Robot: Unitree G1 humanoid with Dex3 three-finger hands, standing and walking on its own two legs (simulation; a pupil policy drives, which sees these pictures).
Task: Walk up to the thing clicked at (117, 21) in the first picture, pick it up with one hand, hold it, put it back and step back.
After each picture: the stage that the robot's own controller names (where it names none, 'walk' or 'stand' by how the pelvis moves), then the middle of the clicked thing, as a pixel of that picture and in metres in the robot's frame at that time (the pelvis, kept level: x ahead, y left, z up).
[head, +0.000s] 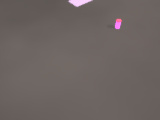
stand; (118, 24) +1.73 -0.50 -0.72
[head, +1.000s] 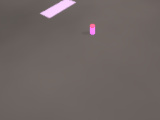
walk; (92, 29) +1.67 -0.03 -0.70
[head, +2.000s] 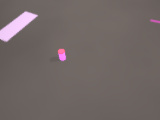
walk; (62, 54) +1.13 +0.27 -0.71
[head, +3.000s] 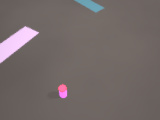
walk; (62, 91) +0.70 +0.19 -0.70
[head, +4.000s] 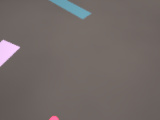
walk; out of the picture +0.42 +0.16 -0.71
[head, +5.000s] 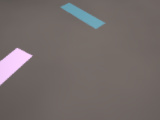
stand; out of the picture +0.34 +0.17 -0.72
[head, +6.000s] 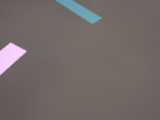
stand; out of the picture +0.32 +0.18 -0.71
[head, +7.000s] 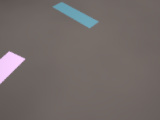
stand; out of the picture +0.29 +0.21 -0.72
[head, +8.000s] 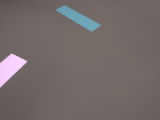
stand; out of the picture +0.29 +0.21 -0.73
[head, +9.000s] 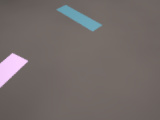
stand; out of the picture +0.29 +0.21 -0.73
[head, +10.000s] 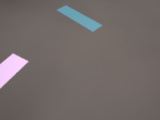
stand; out of the picture +0.29 +0.21 -0.73
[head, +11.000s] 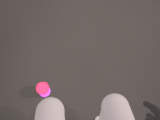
go down; (43, 89) +0.37 +0.18 -0.45
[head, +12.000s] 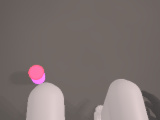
go down; (37, 75) +0.40 +0.18 -0.33
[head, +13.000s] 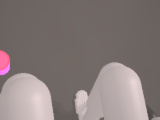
close in; out of the picture +0.40 +0.21 -0.24
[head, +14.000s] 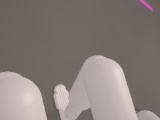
close; out of the picture +0.39 +0.22 -0.23
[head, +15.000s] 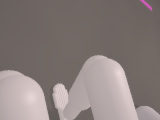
lift; out of the picture +0.38 +0.22 -0.24
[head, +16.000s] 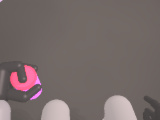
lift; (28, 83) +0.32 +0.18 -0.02
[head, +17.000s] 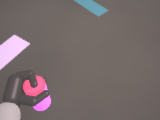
hold; (38, 94) +0.31 +0.16 -0.01
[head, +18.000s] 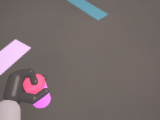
hold; (38, 91) +0.32 +0.17 +0.00
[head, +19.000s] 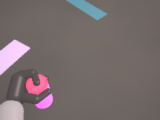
crouch; (40, 92) +0.32 +0.16 -0.01
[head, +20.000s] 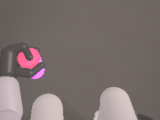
crouch; (32, 64) +0.40 +0.16 -0.10
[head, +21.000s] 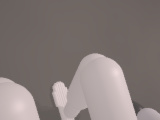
lower; out of the picture +0.42 +0.22 -0.23
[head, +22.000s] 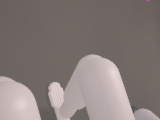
lower; out of the picture +0.42 +0.23 -0.24
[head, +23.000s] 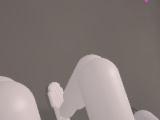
lower; out of the picture +0.43 +0.23 -0.24
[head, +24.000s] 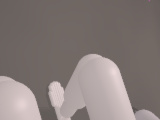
lower; out of the picture +0.42 +0.23 -0.24
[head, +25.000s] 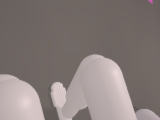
loosen; out of the picture +0.41 +0.22 -0.24
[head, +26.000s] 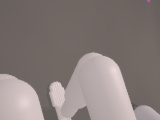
withdraw; out of the picture +0.41 +0.21 -0.24
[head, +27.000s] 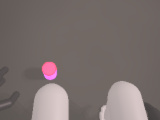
walk; (49, 71) +0.42 +0.15 -0.36
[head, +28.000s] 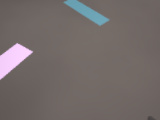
stand; out of the picture +0.33 +0.15 -0.66
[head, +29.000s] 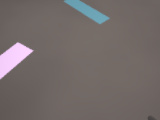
stand; out of the picture +0.34 +0.16 -0.66
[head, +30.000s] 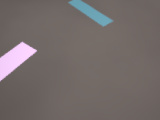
stand; out of the picture +0.34 +0.15 -0.69
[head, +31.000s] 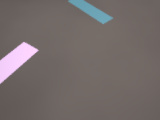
walk; out of the picture +0.36 +0.16 -0.72
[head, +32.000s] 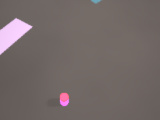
walk; (64, 99) +0.51 +0.09 -0.71
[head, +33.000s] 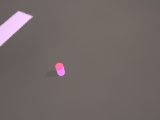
walk; (60, 69) +0.81 +0.25 -0.69
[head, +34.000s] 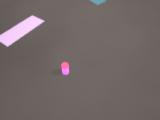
stand; (65, 68) +0.96 +0.16 -0.71
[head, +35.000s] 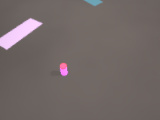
stand; (63, 69) +0.97 +0.18 -0.72
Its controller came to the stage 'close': yes
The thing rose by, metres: 0.72
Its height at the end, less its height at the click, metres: +0.00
